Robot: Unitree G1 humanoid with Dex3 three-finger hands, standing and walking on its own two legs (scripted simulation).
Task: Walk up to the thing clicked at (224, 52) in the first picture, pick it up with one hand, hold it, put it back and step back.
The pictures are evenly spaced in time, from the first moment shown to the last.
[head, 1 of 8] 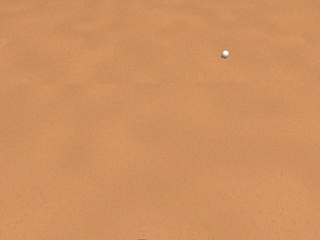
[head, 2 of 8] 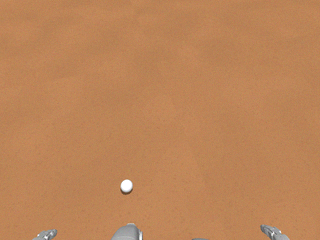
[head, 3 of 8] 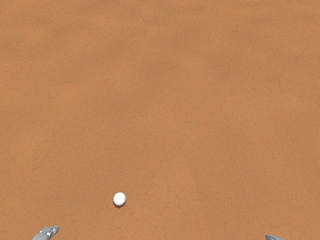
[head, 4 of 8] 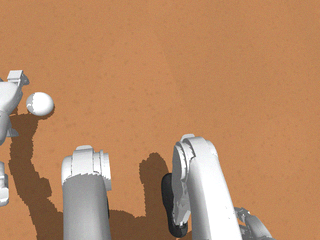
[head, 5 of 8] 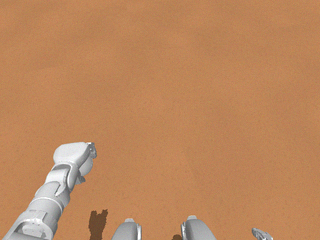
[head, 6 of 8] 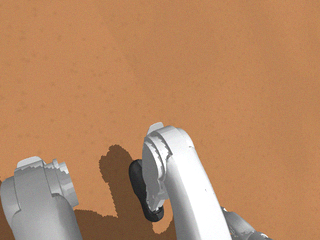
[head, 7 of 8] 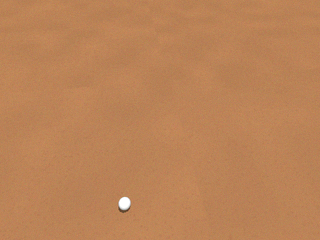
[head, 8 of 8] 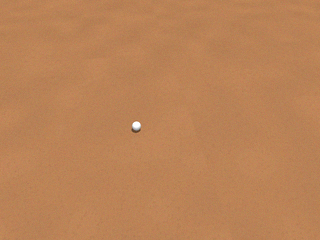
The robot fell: no
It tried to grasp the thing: yes
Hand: left
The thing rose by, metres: 0.70
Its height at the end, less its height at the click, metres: +0.00
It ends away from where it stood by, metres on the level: 0.00
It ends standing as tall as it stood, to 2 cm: yes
